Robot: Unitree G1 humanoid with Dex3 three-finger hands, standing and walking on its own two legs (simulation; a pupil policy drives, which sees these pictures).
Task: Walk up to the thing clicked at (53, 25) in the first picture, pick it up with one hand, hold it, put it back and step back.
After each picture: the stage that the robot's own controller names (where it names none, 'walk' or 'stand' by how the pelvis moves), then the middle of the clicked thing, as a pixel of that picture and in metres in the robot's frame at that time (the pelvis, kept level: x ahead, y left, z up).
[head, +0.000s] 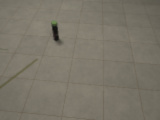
stand; (55, 31) +1.57 +0.32 -0.65
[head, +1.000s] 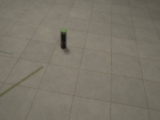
walk; (63, 39) +1.47 +0.15 -0.64
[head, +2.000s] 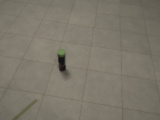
walk; (61, 60) +0.98 +0.15 -0.65
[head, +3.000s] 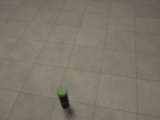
walk; (63, 98) +0.61 +0.18 -0.63
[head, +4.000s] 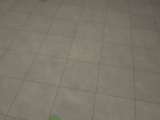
stand; out of the picture +0.39 +0.17 -0.63
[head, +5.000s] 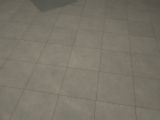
stand; out of the picture +0.38 +0.18 -0.65
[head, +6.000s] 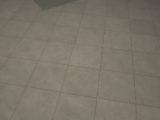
stand; out of the picture +0.39 +0.17 -0.66
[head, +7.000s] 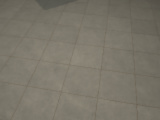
stand; out of the picture +0.39 +0.18 -0.66
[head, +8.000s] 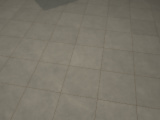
stand; out of the picture +0.39 +0.18 -0.66
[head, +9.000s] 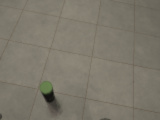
go down; (48, 92) +0.43 +0.16 -0.51
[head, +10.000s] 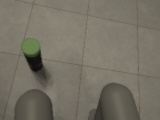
go down; (33, 57) +0.49 +0.17 -0.28
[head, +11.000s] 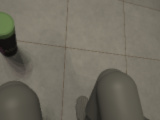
close in; (5, 38) +0.49 +0.19 -0.20
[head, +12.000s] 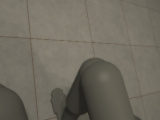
close; out of the picture +0.48 +0.23 -0.17
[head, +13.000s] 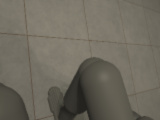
lift; out of the picture +0.45 +0.22 -0.17
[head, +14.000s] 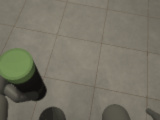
lift; (28, 81) +0.33 +0.16 +0.02
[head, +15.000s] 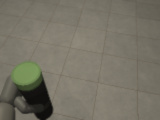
hold; (36, 95) +0.30 +0.15 +0.02
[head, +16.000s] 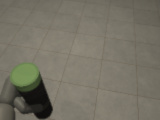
hold; (36, 95) +0.30 +0.15 +0.03
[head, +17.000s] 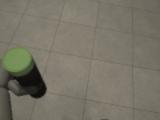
crouch; (29, 77) +0.36 +0.16 -0.02
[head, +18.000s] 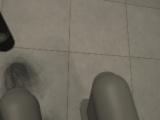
lower; out of the picture +0.50 +0.19 -0.05
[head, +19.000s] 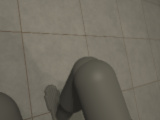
lower; out of the picture +0.48 +0.24 -0.17
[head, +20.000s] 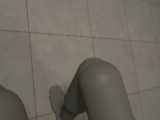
lower; out of the picture +0.46 +0.23 -0.17
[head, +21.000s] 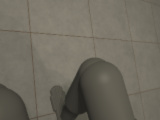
lower; out of the picture +0.46 +0.23 -0.17
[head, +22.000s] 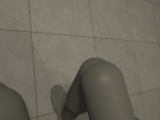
lower; out of the picture +0.44 +0.23 -0.17
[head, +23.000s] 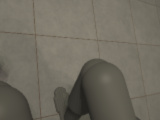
open; out of the picture +0.45 +0.21 -0.18
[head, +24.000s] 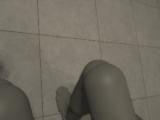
stand; out of the picture +0.44 +0.21 -0.18
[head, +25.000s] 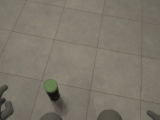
walk; (52, 91) +0.42 +0.14 -0.46
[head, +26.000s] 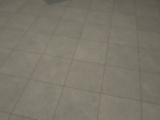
stand; out of the picture +0.38 +0.13 -0.60
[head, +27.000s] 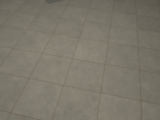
stand; out of the picture +0.38 +0.14 -0.60
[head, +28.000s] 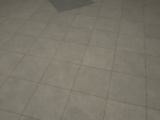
stand; out of the picture +0.40 +0.13 -0.65
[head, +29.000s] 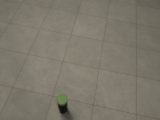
walk; (62, 104) +0.44 +0.10 -0.64
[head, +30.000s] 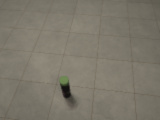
walk; (65, 87) +0.64 +0.16 -0.63
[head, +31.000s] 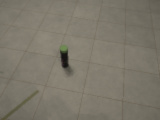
walk; (64, 57) +0.97 +0.17 -0.63
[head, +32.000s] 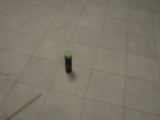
stand; (68, 62) +1.02 +0.12 -0.65
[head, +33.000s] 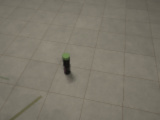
stand; (66, 64) +1.02 +0.15 -0.66
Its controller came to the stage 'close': yes
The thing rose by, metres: 0.69
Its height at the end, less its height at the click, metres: +0.00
